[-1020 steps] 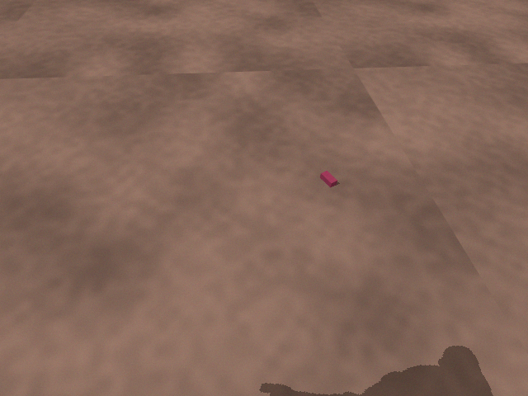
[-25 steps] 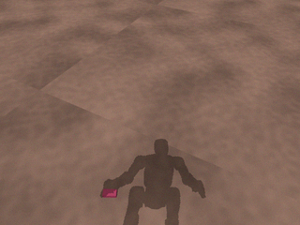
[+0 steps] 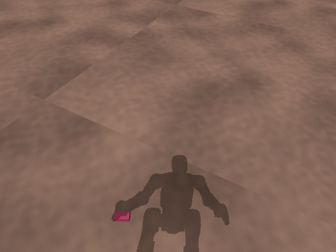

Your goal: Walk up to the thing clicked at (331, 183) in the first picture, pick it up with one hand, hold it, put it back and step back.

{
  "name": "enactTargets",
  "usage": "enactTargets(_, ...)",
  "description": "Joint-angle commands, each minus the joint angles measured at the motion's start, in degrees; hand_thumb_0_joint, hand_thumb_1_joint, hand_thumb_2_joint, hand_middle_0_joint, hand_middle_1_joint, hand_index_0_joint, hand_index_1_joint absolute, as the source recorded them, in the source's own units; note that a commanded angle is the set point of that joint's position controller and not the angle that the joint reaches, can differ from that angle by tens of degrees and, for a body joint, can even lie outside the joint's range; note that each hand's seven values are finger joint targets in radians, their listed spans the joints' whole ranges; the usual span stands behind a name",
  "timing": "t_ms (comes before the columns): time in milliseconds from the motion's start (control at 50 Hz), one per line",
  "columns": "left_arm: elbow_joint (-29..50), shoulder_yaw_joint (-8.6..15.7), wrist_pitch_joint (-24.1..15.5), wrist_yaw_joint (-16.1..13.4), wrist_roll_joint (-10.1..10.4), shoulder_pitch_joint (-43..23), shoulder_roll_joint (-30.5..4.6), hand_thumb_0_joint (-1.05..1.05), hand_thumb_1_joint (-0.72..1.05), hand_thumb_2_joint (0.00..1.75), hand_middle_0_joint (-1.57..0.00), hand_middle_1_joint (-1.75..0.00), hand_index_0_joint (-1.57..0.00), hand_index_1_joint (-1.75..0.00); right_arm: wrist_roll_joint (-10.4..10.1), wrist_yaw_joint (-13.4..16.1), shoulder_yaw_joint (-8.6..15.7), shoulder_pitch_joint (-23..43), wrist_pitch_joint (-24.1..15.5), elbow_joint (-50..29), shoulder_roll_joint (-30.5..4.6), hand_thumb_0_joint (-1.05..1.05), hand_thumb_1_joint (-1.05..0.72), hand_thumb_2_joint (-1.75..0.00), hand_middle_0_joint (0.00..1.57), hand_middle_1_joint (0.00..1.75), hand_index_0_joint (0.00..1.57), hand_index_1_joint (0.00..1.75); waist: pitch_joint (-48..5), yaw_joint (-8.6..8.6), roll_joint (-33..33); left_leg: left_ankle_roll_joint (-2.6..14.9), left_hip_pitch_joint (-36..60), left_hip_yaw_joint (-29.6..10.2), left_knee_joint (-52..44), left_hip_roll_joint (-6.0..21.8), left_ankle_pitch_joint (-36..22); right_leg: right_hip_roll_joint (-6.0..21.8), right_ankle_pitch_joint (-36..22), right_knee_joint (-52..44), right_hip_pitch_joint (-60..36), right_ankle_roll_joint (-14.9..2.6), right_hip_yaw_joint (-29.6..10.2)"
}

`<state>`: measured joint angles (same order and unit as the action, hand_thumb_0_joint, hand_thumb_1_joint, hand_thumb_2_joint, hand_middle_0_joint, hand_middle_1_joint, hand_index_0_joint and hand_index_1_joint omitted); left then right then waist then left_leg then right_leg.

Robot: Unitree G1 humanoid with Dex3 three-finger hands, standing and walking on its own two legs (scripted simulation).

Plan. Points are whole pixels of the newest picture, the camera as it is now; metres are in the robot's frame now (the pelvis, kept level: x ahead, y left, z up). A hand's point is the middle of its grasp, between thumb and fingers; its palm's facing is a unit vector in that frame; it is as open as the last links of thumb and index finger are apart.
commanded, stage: walk up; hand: left
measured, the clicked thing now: (122, 216) +0.46 +0.23 -0.76
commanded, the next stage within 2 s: stand in 0.10 s
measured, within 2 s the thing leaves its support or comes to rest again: neither
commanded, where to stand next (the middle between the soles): +0.06 +0.00 m, yaw -2 degrees
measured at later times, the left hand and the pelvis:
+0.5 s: hand out of the picture +0.06 +0.24 -0.15, palm faces -0.03 -0.94 -0.33, open 7.3 cm; pelvis -0.02 -0.01 +0.01, yaw -1 degrees
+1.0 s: hand out of the picture +0.05 +0.24 -0.15, palm faces -0.04 -0.94 -0.34, open 7.4 cm; pelvis -0.02 -0.01 +0.00, yaw -1 degrees
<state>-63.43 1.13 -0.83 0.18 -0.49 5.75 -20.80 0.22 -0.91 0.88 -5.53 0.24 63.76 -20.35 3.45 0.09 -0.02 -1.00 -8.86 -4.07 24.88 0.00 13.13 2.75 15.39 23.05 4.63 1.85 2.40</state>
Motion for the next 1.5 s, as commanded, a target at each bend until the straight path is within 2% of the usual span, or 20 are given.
enactTargets(0, 3.38, 2.5, -1.35, -0.85, -0.2, -2.33, -12.64, 0.0, 0.9, 0.9, -0.2, -0.3, -0.2, -0.3, 0.02, 0.88, 2.09, 2.96, -1.41, -3.85, -12.2, 0.0, -0.9, -0.9, 0.2, 0.3, 0.2, 0.3, -3.82, 0.24, -1.27, 3.37, -1.79, -3.81, -4.53, 4.41, -11.91, 3.48, -8.53, -3.59, -1.63, -3.61, -3.12)
enactTargets(60, 3.81, 2.49, -1.37, -0.73, -0.22, -2.76, -12.58, 0.0, 0.9, 0.9, -0.2, -0.3, -0.2, -0.3, 0.14, 0.94, 1.91, 2.43, -1.48, -3.66, -11.97, 0.0, -0.9, -0.9, 0.2, 0.3, 0.2, 0.3, -4.09, 0.12, -0.67, 3.23, -2.03, -3.82, -5.0, 4.37, -11.23, 3.78, -8.5, -4.19, -2.12, -3.56, -3.46)
enactTargets(80, 2.91, 1.92, -0.99, -0.78, 0.25, -2.54, -11.7, 0.0, 0.9, 0.9, -0.2, -0.3, -0.2, -0.3, 0.04, 1.26, 1.7, 4.32, -1.64, -4.11, -11.78, 0.0, -0.9, -0.9, 0.2, 0.3, 0.2, 0.3, -3.06, 0.42, 0.39, 2.43, 0.13, -4.27, -5.45, 6.21, -18.36, 5.02, -13.84, -4.68, 0.1, -3.27, -4.29)
enactTargets(100, 3.04, 1.88, -1.0, -0.74, 0.36, -2.27, -11.41, 0.0, 0.9, 0.9, -0.2, -0.3, -0.2, -0.3, -0.09, 1.38, 1.72, 3.58, -1.87, -4.03, -12.42, 0.0, -0.9, -0.9, 0.2, 0.3, 0.2, 0.3, -4.74, 0.14, -0.73, 2.28, 1.96, -4.05, -5.12, 6.36, -21.59, 4.95, -16.37, -4.66, -0.62, -2.78, -4.3)
enactTargets(140, 3.0, 1.97, -0.97, -0.79, 0.44, -2.28, -11.94, 0.0, 0.9, 0.9, -0.2, -0.3, -0.2, -0.3, -0.01, 1.48, 1.59, 3.17, -2.07, -3.57, -12.43, 0.0, -0.9, -0.9, 0.2, 0.3, 0.2, 0.3, -5.62, 0.18, -0.63, 2.02, 2.9, -3.71, -5.0, 6.53, -23.44, 4.96, -17.96, -4.58, -1.7, -2.57, -4.07)
enactTargets(340, 1.71, 1.42, -0.81, -0.53, 0.1, -2.49, -11.55, 0.0, 0.9, 0.9, -0.2, -0.3, -0.2, -0.3, -0.03, 1.29, 1.25, 3.81, -1.57, -2.65, -12.09, 0.0, -0.9, -0.9, 0.2, 0.3, 0.2, 0.3, -5.71, -0.07, -0.84, 1.56, 1.93, -3.09, -7.83, 6.2, -12.37, 4.84, -9.31, -7.65, -1.22, -2.49, -4.65)
enactTargets(500, 1.49, 1.47, -0.99, -0.32, -0.01, -1.96, -11.8, 0.0, 0.9, 0.9, -0.2, -0.3, -0.2, -0.3, 0.24, 1.11, 1.36, 3.16, -1.85, -1.98, -12.07, 0.0, -0.9, -0.9, 0.2, 0.3, 0.2, 0.3, -3.82, -0.07, -0.72, 1.52, 1.64, -3.26, -8.69, 6.37, -9.17, 4.92, -6.6, -8.55, 1.41, -2.51, -5.6)
enactTargets(580, 1.26, 1.71, -0.54, -0.23, -0.12, -1.75, -12.14, 0.0, 0.9, 0.9, -0.2, -0.3, -0.2, -0.3, 0.31, 1.07, 1.49, 2.55, -1.7, -1.68, -12.28, 0.0, -0.9, -0.9, 0.2, 0.3, 0.2, 0.3, -1.59, -0.21, -1.41, 1.58, -0.32, -3.86, -10.31, 6.03, -0.52, 4.25, 0.3, -8.97, 3.76, -2.71, -5.74)
enactTargets(620, 1.45, 1.57, -0.65, -0.27, -0.28, -1.44, -11.67, 0.0, 0.9, 0.9, -0.2, -0.3, -0.2, -0.3, 0.33, 0.94, 1.56, 3.16, -1.73, -2.12, -11.95, 0.0, -0.9, -0.9, 0.2, 0.3, 0.2, 0.3, -2.26, 0.3, 0.51, 1.73, -0.47, -3.96, -9.75, 6.27, -3.65, 4.38, -1.41, -8.57, 2.61, -2.81, -5.44)
enactTargets(700, 1.71, 1.61, -0.89, -0.25, -0.08, -1.59, -11.93, 0.0, 0.9, 0.9, -0.2, -0.3, -0.2, -0.3, 0.35, 1.0, 1.48, 1.59, -1.78, -1.86, -12.09, 0.0, -0.9, -0.9, 0.2, 0.3, 0.2, 0.3, -3.36, -0.17, -0.12, 1.72, 0.2, -3.55, -8.97, 6.16, -5.62, 4.67, -2.91, -8.57, 2.36, -2.81, -6.07)
enactTargets(780, 1.88, 1.55, -1.08, -0.3, 0.15, -1.11, -12.19, 0.0, 0.9, 0.9, -0.2, -0.3, -0.2, -0.3, 0.22, 1.12, 1.36, 1.26, -1.95, -1.88, -11.97, 0.0, -0.9, -0.9, 0.2, 0.3, 0.2, 0.3, -5.45, -0.24, 0.09, 1.64, 1.99, -3.17, -7.88, 6.46, -11.67, 5.0, -9.32, -7.6, 0.93, -2.91, -6.15)
enactTargets(840, 1.81, 1.4, -0.86, -0.35, 0.11, -0.78, -11.78, 0.0, 0.9, 0.9, -0.2, -0.3, -0.2, -0.3, 0.14, 1.21, 1.23, 1.72, -1.95, -1.78, -11.94, 0.0, -0.9, -0.9, 0.2, 0.3, 0.2, 0.3, -4.76, 0.12, -0.66, 1.55, 1.7, -3.28, -8.08, 6.58, -11.4, 4.65, -8.37, -7.44, 1.2, -2.97, -5.65)
enactTargets(900, 1.66, 1.41, -0.63, -0.26, 0.26, -0.8, -12.03, 0.0, 0.9, 0.9, -0.2, -0.3, -0.2, -0.3, 0.13, 1.2, 0.99, 0.8, -1.78, -1.44, -12.0, 0.0, -0.9, -0.9, 0.2, 0.3, 0.2, 0.3, -3.35, -0.02, -0.51, 1.43, 0.48, -3.23, -9.08, 6.25, -6.69, 4.56, -4.19, -8.25, 2.01, -3.02, -6.23)
enactTargets(960, 1.68, 1.42, -0.51, -0.28, 0.03, -0.61, -11.96, 0.0, 0.9, 0.9, -0.2, -0.3, -0.2, -0.3, 0.14, 1.19, 1.01, 1.17, -1.75, -1.61, -11.97, 0.0, -0.9, -0.9, 0.2, 0.3, 0.2, 0.3, -2.65, -0.02, -0.68, 1.46, 0.05, -3.48, -9.62, 6.26, -5.37, 4.35, -3.27, -7.98, 2.79, -3.04, -5.82)
enactTargets(1120, 2.15, 1.41, -0.91, -0.3, 0.24, -0.42, -11.89, 0.0, 0.9, 0.9, -0.2, -0.3, -0.2, -0.3, 0.1, 1.33, 0.89, 0.97, -2.09, -1.94, -12.14, 0.0, -0.9, -0.9, 0.2, 0.3, 0.2, 0.3, -5.38, 0.23, -0.62, 1.5, 2.79, -2.76, -7.47, 6.97, -14.79, 4.84, -11.93, -6.95, 0.65, -2.99, -5.95)
enactTargets(1200, 2.13, 1.47, -0.88, -0.45, 0.15, -1.07, -12.11, 0.0, 0.9, 0.9, -0.2, -0.3, -0.2, -0.3, 0.0, 1.37, 0.77, 0.93, -1.93, -2.1, -11.8, 0.0, -0.9, -0.9, 0.2, 0.3, 0.2, 0.3, -5.24, -0.14, 0.58, 1.35, 2.5, -2.56, -7.65, 6.9, -14.21, 4.95, -12.73, -7.07, 0.21, -2.86, -5.97)
enactTargets(1240, 2.02, 1.35, -0.81, -0.41, 0.15, -0.79, -11.75, 0.0, 0.9, 0.9, -0.2, -0.3, -0.2, -0.3, 0.02, 1.37, 0.83, 1.18, -1.84, -2.0, -12.08, 0.0, -0.9, -0.9, 0.2, 0.3, 0.2, 0.3, -3.91, -0.08, -0.14, 1.34, 1.98, -2.64, -8.27, 6.69, -11.43, 4.64, -9.58, -7.86, 1.39, -2.75, -5.97)
enactTargets(1300, 2.13, 1.41, -0.83, -0.4, 0.05, -0.78, -11.91, 0.0, 0.9, 0.9, -0.2, -0.3, -0.2, -0.3, 0.04, 1.35, 0.8, 1.69, -1.81, -2.38, -12.05, 0.0, -0.9, -0.9, 0.2, 0.3, 0.2, 0.3, -4.9, 0.08, -0.44, 1.53, 3.09, -2.48, -7.64, 6.99, -13.67, 4.79, -11.69, -7.42, 0.86, -2.83, -5.85)
enactTargets(1380, 2.03, 1.55, -0.76, -0.43, 0.16, -0.98, -11.91, 0.0, 0.9, 0.9, -0.2, -0.3, -0.2, -0.3, 0.09, 1.29, 0.72, 1.46, -1.82, -2.24, -12.03, 0.0, -0.9, -0.9, 0.2, 0.3, 0.2, 0.3, -3.4, -0.02, -0.66, 1.49, 1.93, -2.59, -8.56, 6.74, -10.43, 4.64, -8.28, -7.9, 1.67, -2.82, -6.04)
enactTargets(1480, 2.22, 1.64, -0.79, -0.41, 0.02, -0.96, -12.24, 0.0, 0.9, 0.9, -0.2, -0.3, -0.2, -0.3, 0.09, 1.38, 0.81, 1.15, -1.83, -2.49, -11.9, 0.0, -0.9, -0.9, 0.2, 0.3, 0.2, 0.3, -4.92, -0.21, -0.14, 1.5, 2.9, -2.36, -7.93, 6.89, -11.86, 4.79, -9.85, -7.68, 0.91, -3.02, -6.13)
